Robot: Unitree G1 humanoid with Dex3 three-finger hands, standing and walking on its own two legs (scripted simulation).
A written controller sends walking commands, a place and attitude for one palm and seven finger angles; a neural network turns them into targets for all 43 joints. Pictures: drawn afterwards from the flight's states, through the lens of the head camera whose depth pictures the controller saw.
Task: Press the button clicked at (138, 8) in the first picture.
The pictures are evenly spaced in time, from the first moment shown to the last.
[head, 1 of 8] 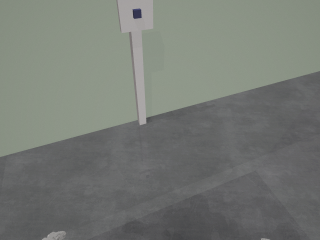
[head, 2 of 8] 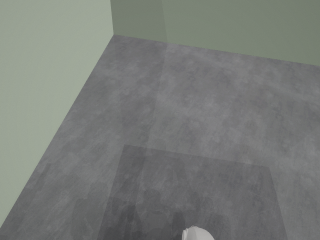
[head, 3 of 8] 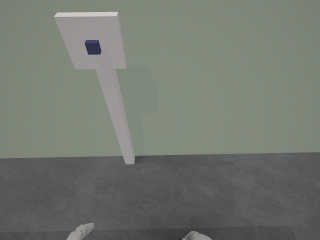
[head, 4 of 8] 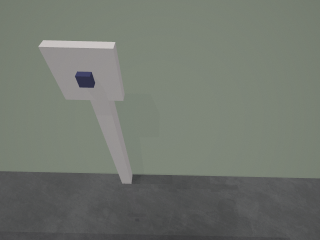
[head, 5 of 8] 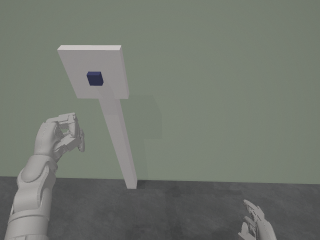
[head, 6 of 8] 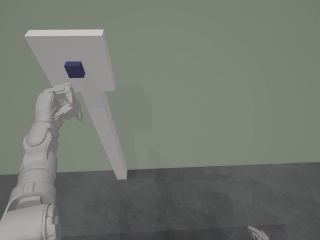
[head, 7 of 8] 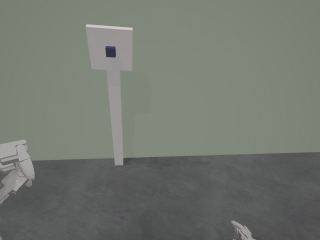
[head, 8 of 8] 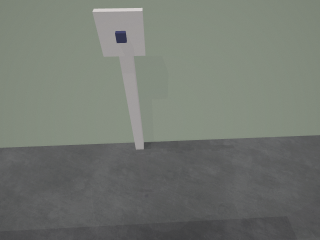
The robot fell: no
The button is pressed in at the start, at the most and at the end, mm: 0 7 0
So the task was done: yes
